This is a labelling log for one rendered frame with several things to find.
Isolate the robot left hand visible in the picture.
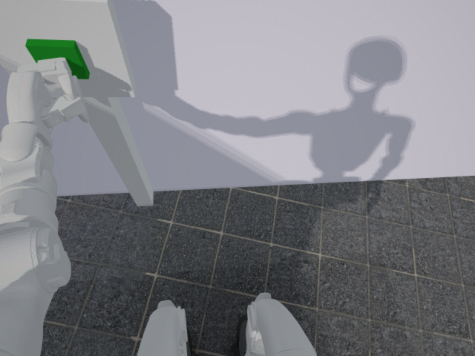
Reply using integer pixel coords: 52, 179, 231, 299
7, 57, 89, 136

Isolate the robot left forearm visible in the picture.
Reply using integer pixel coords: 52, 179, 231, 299
0, 122, 59, 235

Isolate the panel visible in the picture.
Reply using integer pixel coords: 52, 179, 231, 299
0, 0, 154, 206

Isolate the robot right thigh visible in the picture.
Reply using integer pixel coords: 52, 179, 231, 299
247, 299, 317, 356

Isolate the left robot upper arm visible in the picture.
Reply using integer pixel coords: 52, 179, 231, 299
0, 226, 71, 356

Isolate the right robot shin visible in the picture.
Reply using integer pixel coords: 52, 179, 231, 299
244, 293, 272, 356

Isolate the button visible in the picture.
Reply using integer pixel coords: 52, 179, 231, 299
25, 39, 90, 79

